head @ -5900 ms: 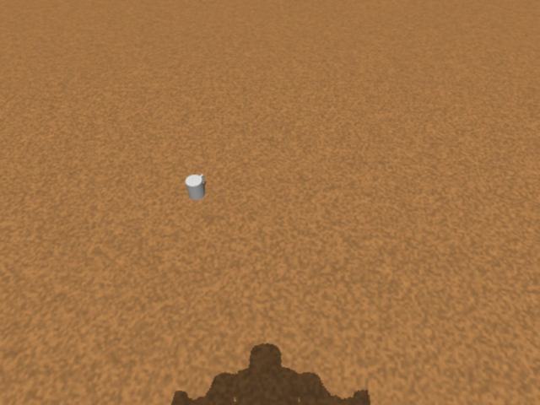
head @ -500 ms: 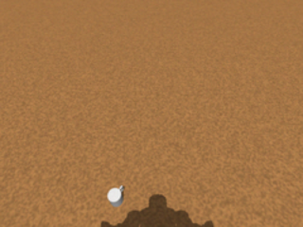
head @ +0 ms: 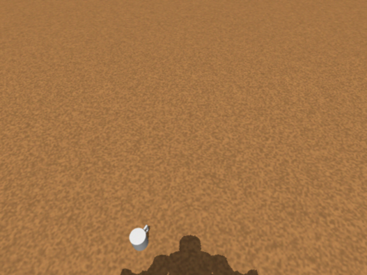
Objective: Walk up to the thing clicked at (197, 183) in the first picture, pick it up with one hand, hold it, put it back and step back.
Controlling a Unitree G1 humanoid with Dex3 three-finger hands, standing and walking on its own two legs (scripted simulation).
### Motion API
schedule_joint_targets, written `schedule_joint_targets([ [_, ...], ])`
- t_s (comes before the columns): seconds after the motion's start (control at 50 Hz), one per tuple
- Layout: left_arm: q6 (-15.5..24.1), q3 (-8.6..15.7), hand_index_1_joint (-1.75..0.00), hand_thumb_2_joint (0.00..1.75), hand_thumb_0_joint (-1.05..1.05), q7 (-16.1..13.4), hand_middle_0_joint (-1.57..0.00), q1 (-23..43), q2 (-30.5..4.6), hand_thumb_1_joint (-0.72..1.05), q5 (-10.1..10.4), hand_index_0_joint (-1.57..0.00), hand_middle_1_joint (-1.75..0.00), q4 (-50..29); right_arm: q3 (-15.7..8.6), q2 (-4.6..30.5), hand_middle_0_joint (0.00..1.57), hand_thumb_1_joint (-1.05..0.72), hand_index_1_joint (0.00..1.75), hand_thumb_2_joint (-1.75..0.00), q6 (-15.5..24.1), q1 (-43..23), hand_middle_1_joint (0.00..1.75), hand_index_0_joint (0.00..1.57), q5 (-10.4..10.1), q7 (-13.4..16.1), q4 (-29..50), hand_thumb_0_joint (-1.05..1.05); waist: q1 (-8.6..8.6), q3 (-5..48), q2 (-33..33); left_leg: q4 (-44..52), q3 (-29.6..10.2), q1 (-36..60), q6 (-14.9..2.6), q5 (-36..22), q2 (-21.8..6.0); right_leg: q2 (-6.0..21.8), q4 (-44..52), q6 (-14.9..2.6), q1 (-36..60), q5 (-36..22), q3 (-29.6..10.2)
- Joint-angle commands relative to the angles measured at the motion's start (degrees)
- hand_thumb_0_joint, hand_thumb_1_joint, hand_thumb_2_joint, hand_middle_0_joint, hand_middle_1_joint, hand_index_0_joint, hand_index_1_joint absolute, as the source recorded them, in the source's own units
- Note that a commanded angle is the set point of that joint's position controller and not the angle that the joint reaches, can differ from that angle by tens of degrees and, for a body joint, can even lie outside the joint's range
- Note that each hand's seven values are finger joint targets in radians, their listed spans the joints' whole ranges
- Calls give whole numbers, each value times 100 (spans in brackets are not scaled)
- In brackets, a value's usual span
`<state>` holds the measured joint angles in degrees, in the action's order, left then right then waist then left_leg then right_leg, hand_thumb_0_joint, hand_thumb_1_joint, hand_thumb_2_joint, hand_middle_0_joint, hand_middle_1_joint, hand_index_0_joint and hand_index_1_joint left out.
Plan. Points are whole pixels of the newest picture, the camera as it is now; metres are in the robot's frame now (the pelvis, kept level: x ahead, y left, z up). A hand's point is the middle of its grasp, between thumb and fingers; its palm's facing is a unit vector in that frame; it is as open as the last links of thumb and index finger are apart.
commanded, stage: stand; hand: left
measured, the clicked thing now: (141, 236) +0.45 +0.24 -0.73
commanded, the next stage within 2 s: walk up in 0.82 s
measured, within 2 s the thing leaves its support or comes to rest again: neither
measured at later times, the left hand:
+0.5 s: hand out of the picture +0.09 +0.26 -0.16, palm faces -0.02 -0.94 -0.34, open 7.4 cm
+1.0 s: hand out of the picture +0.08 +0.27 -0.16, palm faces +0.01 -0.93 -0.37, open 7.4 cm
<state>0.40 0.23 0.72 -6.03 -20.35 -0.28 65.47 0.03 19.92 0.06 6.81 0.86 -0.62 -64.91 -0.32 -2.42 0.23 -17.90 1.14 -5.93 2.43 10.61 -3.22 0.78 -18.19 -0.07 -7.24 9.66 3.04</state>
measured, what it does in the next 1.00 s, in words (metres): stands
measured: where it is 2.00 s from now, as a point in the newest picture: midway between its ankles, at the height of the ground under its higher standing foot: outside the picture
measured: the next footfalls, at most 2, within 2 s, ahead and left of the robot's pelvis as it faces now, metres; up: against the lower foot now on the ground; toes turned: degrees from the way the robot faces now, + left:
left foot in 1.16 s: -0.05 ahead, +0.16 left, +0.00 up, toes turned -1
right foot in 1.54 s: -0.13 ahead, -0.08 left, +0.00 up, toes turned +0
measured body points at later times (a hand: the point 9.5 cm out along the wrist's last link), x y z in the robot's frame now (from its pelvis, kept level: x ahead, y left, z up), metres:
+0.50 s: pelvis +0.01 +0.00 +0.00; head +0.02 +0.00 +0.45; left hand +0.09 +0.30 -0.13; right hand +0.09 -0.30 -0.13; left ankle -0.01 +0.15 -0.75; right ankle +0.00 -0.12 -0.75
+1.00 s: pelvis -0.03 +0.01 -0.01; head +0.03 +0.01 +0.43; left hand +0.08 +0.32 -0.14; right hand +0.07 -0.31 -0.14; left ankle -0.01 +0.14 -0.74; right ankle +0.00 -0.12 -0.75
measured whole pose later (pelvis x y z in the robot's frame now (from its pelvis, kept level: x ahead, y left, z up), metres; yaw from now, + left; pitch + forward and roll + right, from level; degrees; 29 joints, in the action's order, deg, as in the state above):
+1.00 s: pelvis -0.03 +0.01 -0.01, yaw +0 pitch -2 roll +0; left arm -1.8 3.0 0.0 -3.2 -21.3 0.5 58.8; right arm -1.9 22.0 -2.5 3.7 -0.3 -0.3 -59.7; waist -0.1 -8.5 0.4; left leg -32.1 0.4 -14.6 0.2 14.3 -2.7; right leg 1.3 -27.3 -0.3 -13.6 12.0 3.0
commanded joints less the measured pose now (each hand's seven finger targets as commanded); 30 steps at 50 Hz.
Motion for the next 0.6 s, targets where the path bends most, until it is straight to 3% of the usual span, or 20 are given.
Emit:
schedule_joint_targets([
  [0.0, 158, 215, -30, 90, 0, -100, -20, 252, -1259, 90, -25, -20, -30, -353, -222, 1249, 20, -90, 30, -90, 160, -234, 30, 20, -12, 84, 315, 0, 23, 493, 43, 252, -462, 19, -285, -768, -532, 745, 259, -101, 206, -721, -606],
  [0.12, 138, 204, -30, 90, 0, -104, -20, 245, -1238, 90, -7, -20, -30, -341, -206, 1251, 20, -90, 30, -90, 156, -246, 30, 20, -23, 104, 307, 0, 33, 568, 81, 232, -421, 93, -266, -1110, -528, 747, 170, -123, 350, -1113, -561],
  [0.22, 128, 203, -30, 90, 0, -107, -20, 261, -1212, 90, -3, -20, -30, -320, -185, 1239, 20, -90, 30, -90, 146, -221, 30, 20, -25, 111, 298, 0, 33, 435, 53, 291, -411, 30, -259, -910, -512, 745, 214, -100, 263, -893, -578],
  [0.38, 143, 206, -30, 90, 0, -116, -20, 200, -1216, 90, -16, -20, -30, -340, -208, 1268, 20, -90, 30, -90, 152, -271, 30, 20, -34, 115, 340, 0, 51, 530, 0, 231, -411, 232, -281, -1211, -565, 753, 178, -104, 274, -1200, -556],
  [0.58, 137, 224, -30, 90, 0, -127, -20, 257, -1265, 90, -22, -20, -30, -365, -204, 1221, 20, -90, 30, -90, 149, -291, 30, 20, -22, 118, 369, 0, 39, 458, -27, 284, -395, 148, -268, -1149, -547, 750, 191, -106, 333, -1203, -541],
])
